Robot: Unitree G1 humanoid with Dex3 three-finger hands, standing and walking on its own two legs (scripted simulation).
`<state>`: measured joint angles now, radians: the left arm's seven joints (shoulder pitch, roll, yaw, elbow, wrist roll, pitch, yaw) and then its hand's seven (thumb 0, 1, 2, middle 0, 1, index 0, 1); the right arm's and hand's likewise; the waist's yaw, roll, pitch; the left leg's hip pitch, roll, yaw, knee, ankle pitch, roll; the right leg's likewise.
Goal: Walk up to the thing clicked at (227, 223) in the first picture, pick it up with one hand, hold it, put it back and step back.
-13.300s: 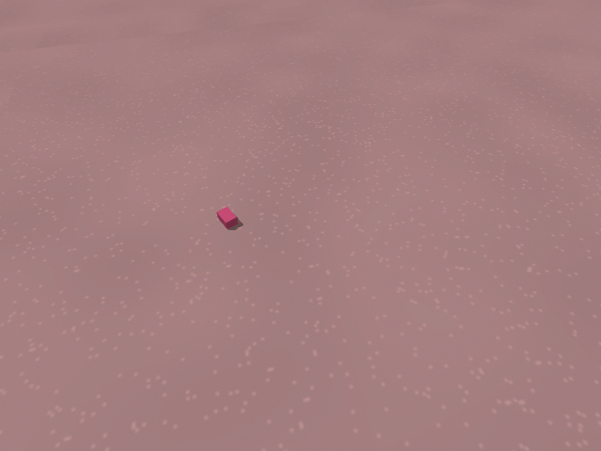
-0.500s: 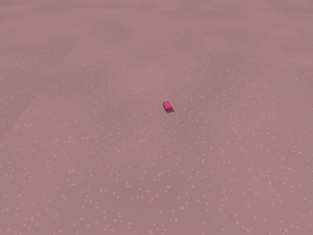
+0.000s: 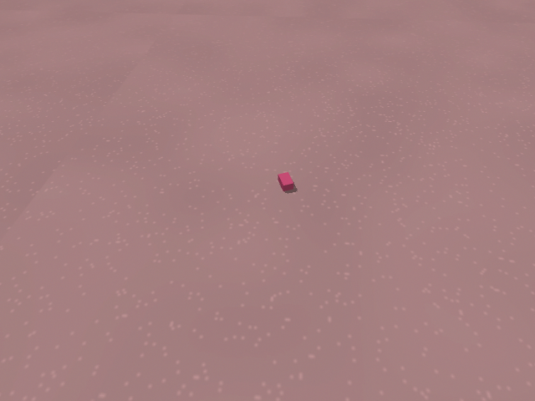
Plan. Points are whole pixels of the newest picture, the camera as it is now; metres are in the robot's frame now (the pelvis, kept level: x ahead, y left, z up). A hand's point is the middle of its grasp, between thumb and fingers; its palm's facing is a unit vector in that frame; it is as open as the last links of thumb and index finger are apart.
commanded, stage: stand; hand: left
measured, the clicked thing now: (285, 181) +1.29 -0.04 -0.76
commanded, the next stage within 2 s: walk up in 0.14 s
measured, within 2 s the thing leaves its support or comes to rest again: neither
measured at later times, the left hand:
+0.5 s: hand out of the picture +0.16 +0.28 -0.13, palm faces -0.19 -0.82 -0.54, open 7.4 cm
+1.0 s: hand (175, 209) +0.58 +0.27 -0.15, palm faces -0.53 -0.67 -0.52, open 7.4 cm
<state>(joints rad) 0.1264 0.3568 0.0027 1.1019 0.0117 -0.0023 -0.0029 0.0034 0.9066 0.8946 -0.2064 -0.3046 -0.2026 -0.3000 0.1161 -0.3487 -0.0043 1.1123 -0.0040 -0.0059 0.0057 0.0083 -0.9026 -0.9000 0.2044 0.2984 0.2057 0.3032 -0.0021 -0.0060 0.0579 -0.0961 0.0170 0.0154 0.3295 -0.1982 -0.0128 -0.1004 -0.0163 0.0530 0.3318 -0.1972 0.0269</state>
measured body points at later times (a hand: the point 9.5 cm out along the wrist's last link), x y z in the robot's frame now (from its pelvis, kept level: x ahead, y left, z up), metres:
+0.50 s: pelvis +0.07 -0.02 -0.03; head +0.07 -0.07 +0.41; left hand +0.17 +0.32 -0.10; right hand +0.10 -0.37 -0.16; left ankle +0.05 +0.12 -0.69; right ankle +0.05 -0.15 -0.75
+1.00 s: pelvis +0.33 +0.06 -0.02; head +0.36 +0.04 +0.42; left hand +0.61 +0.30 -0.12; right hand +0.21 -0.26 -0.12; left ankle +0.42 +0.10 -0.75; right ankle +0.25 -0.05 -0.68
